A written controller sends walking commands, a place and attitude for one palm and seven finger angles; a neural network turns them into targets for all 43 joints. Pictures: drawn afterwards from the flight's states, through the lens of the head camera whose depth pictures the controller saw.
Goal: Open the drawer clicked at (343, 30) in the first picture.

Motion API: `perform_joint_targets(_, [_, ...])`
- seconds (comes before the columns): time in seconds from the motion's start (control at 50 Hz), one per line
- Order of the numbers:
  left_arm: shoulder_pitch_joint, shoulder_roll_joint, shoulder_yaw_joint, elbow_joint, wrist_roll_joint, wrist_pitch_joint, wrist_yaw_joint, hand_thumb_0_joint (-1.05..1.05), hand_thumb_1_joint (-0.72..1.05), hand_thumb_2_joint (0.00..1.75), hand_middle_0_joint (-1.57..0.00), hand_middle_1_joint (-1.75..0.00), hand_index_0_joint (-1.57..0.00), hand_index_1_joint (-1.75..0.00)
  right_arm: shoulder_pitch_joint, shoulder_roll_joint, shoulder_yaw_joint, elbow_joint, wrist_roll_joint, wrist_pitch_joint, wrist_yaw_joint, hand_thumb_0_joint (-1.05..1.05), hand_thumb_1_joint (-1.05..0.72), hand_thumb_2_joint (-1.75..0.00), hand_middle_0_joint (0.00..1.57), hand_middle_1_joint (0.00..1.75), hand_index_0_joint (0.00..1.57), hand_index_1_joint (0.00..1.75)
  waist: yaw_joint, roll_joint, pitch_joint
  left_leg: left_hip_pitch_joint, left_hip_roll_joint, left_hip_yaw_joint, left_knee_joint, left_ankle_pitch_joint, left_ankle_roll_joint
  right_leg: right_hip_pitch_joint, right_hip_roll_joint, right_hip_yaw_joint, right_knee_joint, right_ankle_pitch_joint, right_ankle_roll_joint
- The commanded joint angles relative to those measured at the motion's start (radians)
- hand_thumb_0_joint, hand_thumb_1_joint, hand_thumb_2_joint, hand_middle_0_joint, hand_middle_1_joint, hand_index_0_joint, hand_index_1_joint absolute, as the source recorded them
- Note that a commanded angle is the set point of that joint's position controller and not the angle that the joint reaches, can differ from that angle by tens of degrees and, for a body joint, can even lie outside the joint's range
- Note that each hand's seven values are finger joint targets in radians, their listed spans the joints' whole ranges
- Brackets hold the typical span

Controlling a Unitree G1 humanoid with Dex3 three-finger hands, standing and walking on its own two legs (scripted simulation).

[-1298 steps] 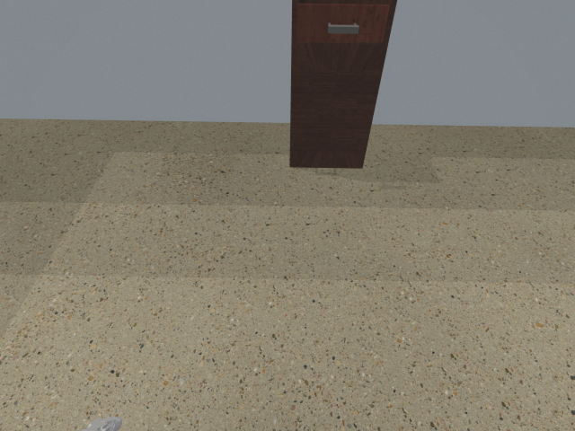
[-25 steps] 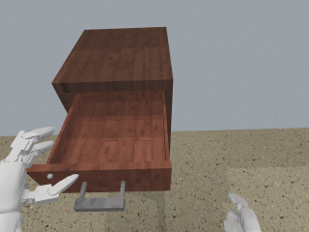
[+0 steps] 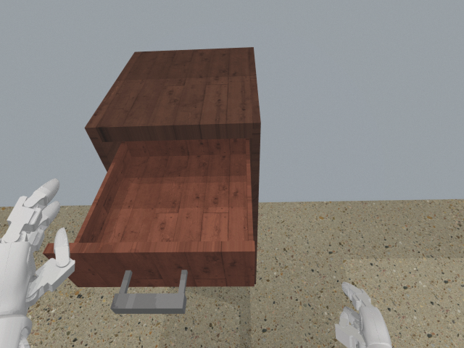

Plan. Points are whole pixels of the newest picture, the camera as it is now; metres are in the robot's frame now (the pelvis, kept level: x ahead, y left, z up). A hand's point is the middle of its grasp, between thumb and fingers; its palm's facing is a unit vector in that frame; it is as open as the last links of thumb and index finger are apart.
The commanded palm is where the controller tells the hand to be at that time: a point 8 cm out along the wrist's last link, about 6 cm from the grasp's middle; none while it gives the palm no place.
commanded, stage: step back with the hand held close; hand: left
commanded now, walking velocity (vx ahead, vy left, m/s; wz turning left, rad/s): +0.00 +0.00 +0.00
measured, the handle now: (152, 289) +0.22 +0.18 -0.02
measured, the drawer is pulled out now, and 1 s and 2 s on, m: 0.30 0.30 0.30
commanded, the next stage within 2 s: stop stepping back and stand still in 1.22 s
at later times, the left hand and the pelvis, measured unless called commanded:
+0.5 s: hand (44, 287) +0.15 +0.25 +0.15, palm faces +0.24 -0.82 -0.51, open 7.4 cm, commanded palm +0.09 +0.30 +0.18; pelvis -0.04 +0.02 +0.00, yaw +0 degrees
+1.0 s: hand out of the picture +0.08 +0.29 +0.16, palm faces +0.37 -0.80 -0.47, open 7.4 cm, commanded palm +0.01 +0.32 +0.18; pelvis -0.11 +0.04 -0.01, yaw +1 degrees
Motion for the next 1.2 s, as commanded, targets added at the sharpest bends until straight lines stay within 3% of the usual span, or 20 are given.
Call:
perform_joint_targets(0.0, [-0.064, 0.157, 0.125, -0.191, -0.004, -0.066, 0.019, 0.00, 0.90, 0.90, -0.20, -0.30, -0.20, -0.30, -0.143, -0.087, -0.039, -0.170, 0.002, -0.045, -0.011, 0.00, -0.90, -0.90, 0.20, 0.30, 0.20, 0.30, -0.010, -0.039, -0.051, 0.092, 0.037, 0.031, -0.019, 0.268, 0.023, -0.080, -0.080, -0.001, -0.067, 0.334, 0.043])
perform_joint_targets(0.06, [-0.063, 0.155, 0.120, -0.202, -0.003, -0.072, 0.019, 0.00, 0.90, 0.90, -0.20, -0.30, -0.20, -0.30, -0.141, -0.088, -0.040, -0.170, 0.003, -0.049, -0.009, 0.00, -0.90, -0.90, 0.20, 0.30, 0.20, 0.30, -0.010, -0.005, -0.058, 0.099, 0.037, 0.029, -0.020, 0.266, 0.023, -0.082, -0.080, 0.001, -0.070, 0.319, 0.040])
perform_joint_targets(0.08, [-0.219, 0.335, 0.301, -0.326, 0.001, -0.123, 0.028, 0.00, 0.90, 0.90, -0.20, -0.30, -0.20, -0.30, -0.091, -0.118, -0.044, -0.203, 0.006, -0.038, -0.003, 0.00, -0.90, -0.90, 0.20, 0.30, 0.20, 0.30, -0.031, -0.045, 0.010, 0.023, 0.047, -0.010, 0.021, 0.238, 0.047, -0.155, -0.128, 0.103, -0.125, 0.409, 0.040])
perform_joint_targets(0.1, [-0.117, 0.251, 0.249, -0.208, 0.006, -0.132, 0.016, 0.00, 0.90, 0.90, -0.20, -0.30, -0.20, -0.30, -0.097, -0.102, -0.048, -0.171, -0.001, -0.026, -0.003, 0.00, -0.90, -0.90, 0.20, 0.30, 0.20, 0.30, -0.043, -0.120, 0.001, 0.022, 0.042, -0.014, 0.050, 0.227, 0.046, -0.151, -0.149, 0.100, -0.124, 0.456, 0.038])
perform_joint_targets(0.2, [0.031, 0.155, 0.161, -0.177, 0.017, -0.135, -0.004, 0.00, 0.90, 0.90, -0.20, -0.30, -0.20, -0.30, -0.111, -0.123, -0.063, -0.196, 0.003, 0.011, 0.005, 0.00, -0.90, -0.90, 0.20, 0.30, 0.20, 0.30, -0.052, -0.065, -0.105, 0.030, 0.055, -0.001, 0.059, 0.383, 0.045, -0.097, -0.163, 0.073, -0.053, 0.572, 0.050])
perform_joint_targets(0.3, [0.088, 0.203, 0.205, -0.272, 0.016, -0.140, 0.008, 0.00, 0.90, 0.90, -0.20, -0.30, -0.20, -0.30, -0.122, -0.125, -0.081, -0.223, 0.009, 0.042, 0.000, 0.00, -0.90, -0.90, 0.20, 0.30, 0.20, 0.30, -0.051, -0.075, -0.171, -0.001, 0.084, -0.026, 0.040, 0.439, 0.040, -0.081, -0.146, 0.055, -0.015, 0.465, 0.043])
perform_joint_targets(0.42, [0.105, 0.259, 0.252, -0.372, 0.011, -0.152, 0.030, 0.00, 0.90, 0.90, -0.20, -0.30, -0.20, -0.30, -0.121, -0.126, -0.083, -0.235, 0.008, 0.040, -0.015, 0.00, -0.90, -0.90, 0.20, 0.30, 0.20, 0.30, -0.049, 0.003, -0.180, -0.070, 0.117, -0.076, -0.009, 0.408, 0.044, -0.084, -0.121, 0.037, 0.035, 0.341, 0.038])
perform_joint_targets(0.5, [0.127, 0.233, 0.241, -0.353, 0.012, -0.156, 0.034, 0.00, 0.90, 0.90, -0.20, -0.30, -0.20, -0.30, -0.110, -0.124, -0.080, -0.237, 0.003, 0.025, -0.012, 0.00, -0.90, -0.90, 0.20, 0.30, 0.20, 0.30, -0.046, 0.053, -0.150, -0.184, 0.151, -0.118, -0.070, 0.290, 0.062, -0.063, -0.087, 0.023, 0.093, 0.206, 0.050])
perform_joint_targets(0.62, [0.092, 0.216, 0.235, -0.328, 0.020, -0.167, 0.038, 0.00, 0.90, 0.90, -0.20, -0.30, -0.20, -0.30, -0.099, -0.135, -0.079, -0.228, 0.003, 0.000, -0.009, 0.00, -0.90, -0.90, 0.20, 0.30, 0.20, 0.30, -0.059, 0.019, -0.093, -0.363, 0.152, -0.130, -0.098, -0.065, 0.077, -0.038, -0.091, 0.063, 0.101, 0.139, 0.046])
perform_joint_targets(0.7, [0.062, 0.198, 0.203, -0.327, 0.018, -0.177, 0.043, 0.00, 0.90, 0.90, -0.20, -0.30, -0.20, -0.30, -0.080, -0.129, -0.080, -0.222, 0.007, -0.011, 0.000, 0.00, -0.90, -0.90, 0.20, 0.30, 0.20, 0.30, -0.074, -0.095, -0.052, -0.270, 0.066, -0.080, 0.065, -0.163, 0.045, -0.251, -0.174, 0.162, -0.070, -0.037, 0.000])
perform_joint_targets(0.76, [0.025, 0.204, 0.183, -0.374, 0.021, -0.188, 0.057, 0.00, 0.90, 0.90, -0.20, -0.30, -0.20, -0.30, -0.068, -0.124, -0.077, -0.194, -0.001, -0.018, -0.004, 0.00, -0.90, -0.90, 0.20, 0.30, 0.20, 0.30, -0.085, -0.109, -0.051, -0.103, 0.024, -0.036, 0.233, -0.114, 0.016, -0.446, -0.258, 0.197, -0.140, -0.107, -0.050])
perform_joint_targets(0.8, [0.030, 0.221, 0.210, -0.378, 0.023, -0.184, 0.066, 0.00, 0.90, 0.90, -0.20, -0.30, -0.20, -0.30, -0.071, -0.112, -0.071, -0.191, -0.008, -0.016, -0.006, 0.00, -0.90, -0.90, 0.20, 0.30, 0.20, 0.30, -0.080, -0.089, -0.059, -0.106, 0.043, -0.046, 0.147, -0.079, 0.020, -0.416, -0.226, 0.142, -0.086, -0.053, -0.032])
perform_joint_targets(0.84, [0.043, 0.232, 0.225, -0.407, 0.023, -0.185, 0.068, 0.00, 0.90, 0.90, -0.20, -0.30, -0.20, -0.30, -0.078, -0.125, -0.068, -0.208, -0.009, -0.017, -0.011, 0.00, -0.90, -0.90, 0.20, 0.30, 0.20, 0.30, -0.073, 0.039, -0.065, -0.213, 0.132, -0.157, -0.054, -0.062, 0.044, -0.300, -0.113, 0.065, 0.043, -0.030, 0.018])
perform_joint_targets(0.88, [0.046, 0.239, 0.253, -0.415, 0.037, -0.193, 0.065, 0.00, 0.90, 0.90, -0.20, -0.30, -0.20, -0.30, -0.093, -0.121, -0.068, -0.230, -0.008, -0.029, -0.011, 0.00, -0.90, -0.90, 0.20, 0.30, 0.20, 0.30, -0.061, 0.195, -0.087, -0.451, 0.270, -0.293, -0.259, -0.241, 0.098, -0.080, -0.019, 0.012, 0.324, -0.078, 0.059])
perform_joint_targets(0.9, [0.045, 0.231, 0.254, -0.394, 0.045, -0.201, 0.061, 0.00, 0.90, 0.90, -0.20, -0.30, -0.20, -0.30, -0.082, -0.119, -0.071, -0.229, -0.010, -0.037, -0.007, 0.00, -0.90, -0.90, 0.20, 0.30, 0.20, 0.30, -0.065, 0.196, -0.077, -0.550, 0.305, -0.322, -0.321, -0.401, 0.125, -0.019, -0.003, 0.028, 0.441, -0.121, 0.061])
perform_joint_targets(0.92, [0.033, 0.236, 0.261, -0.390, 0.050, -0.201, 0.063, 0.00, 0.90, 0.90, -0.20, -0.30, -0.20, -0.30, -0.081, -0.115, -0.075, -0.227, -0.017, -0.043, -0.008, 0.00, -0.90, -0.90, 0.20, 0.30, 0.20, 0.30, -0.064, 0.229, -0.067, -0.564, 0.318, -0.343, -0.332, -0.398, 0.141, -0.041, -0.006, 0.042, 0.509, -0.125, 0.061])
perform_joint_targets(0.96, [0.035, 0.214, 0.240, -0.402, 0.040, -0.206, 0.059, 0.00, 0.90, 0.90, -0.20, -0.30, -0.20, -0.30, -0.059, -0.107, -0.073, -0.207, -0.026, -0.061, 0.004, 0.00, -0.90, -0.90, 0.20, 0.30, 0.20, 0.30, -0.060, 0.106, -0.072, -0.413, 0.297, -0.288, -0.234, -0.180, 0.143, -0.163, -0.022, 0.057, 0.481, -0.163, 0.055])
perform_joint_targets(1.0, [0.076, 0.198, 0.225, -0.369, 0.028, -0.205, 0.051, 0.00, 0.90, 0.90, -0.20, -0.30, -0.20, -0.30, -0.051, -0.117, -0.076, -0.182, -0.022, -0.079, 0.014, 0.00, -0.90, -0.90, 0.20, 0.30, 0.20, 0.30, -0.054, 0.058, -0.108, -0.240, 0.264, -0.243, -0.196, -0.098, 0.133, -0.254, -0.012, 0.029, 0.423, -0.192, 0.060])
perform_joint_targets(1.08, [0.054, 0.203, 0.215, -0.379, 0.012, -0.215, 0.035, 0.00, 0.90, 0.90, -0.20, -0.30, -0.20, -0.30, -0.053, -0.123, -0.058, -0.146, -0.030, -0.097, 0.025, 0.00, -0.90, -0.90, 0.20, 0.30, 0.20, 0.30, -0.055, 0.123, -0.165, -0.074, 0.240, -0.203, -0.152, 0.130, 0.122, -0.269, 0.002, 0.012, 0.235, -0.189, 0.060])
perform_joint_targets(1.18, [0.067, 0.265, 0.278, -0.435, -0.012, -0.249, -0.002, 0.00, 0.90, 0.90, -0.20, -0.30, -0.20, -0.30, -0.088, -0.123, -0.053, -0.142, -0.023, -0.097, 0.036, 0.00, -0.90, -0.90, 0.20, 0.30, 0.20, 0.30, -0.032, 0.147, -0.273, 0.035, 0.194, -0.111, -0.022, 0.385, 0.078, -0.146, -0.001, -0.022, -0.071, 0.063, 0.044])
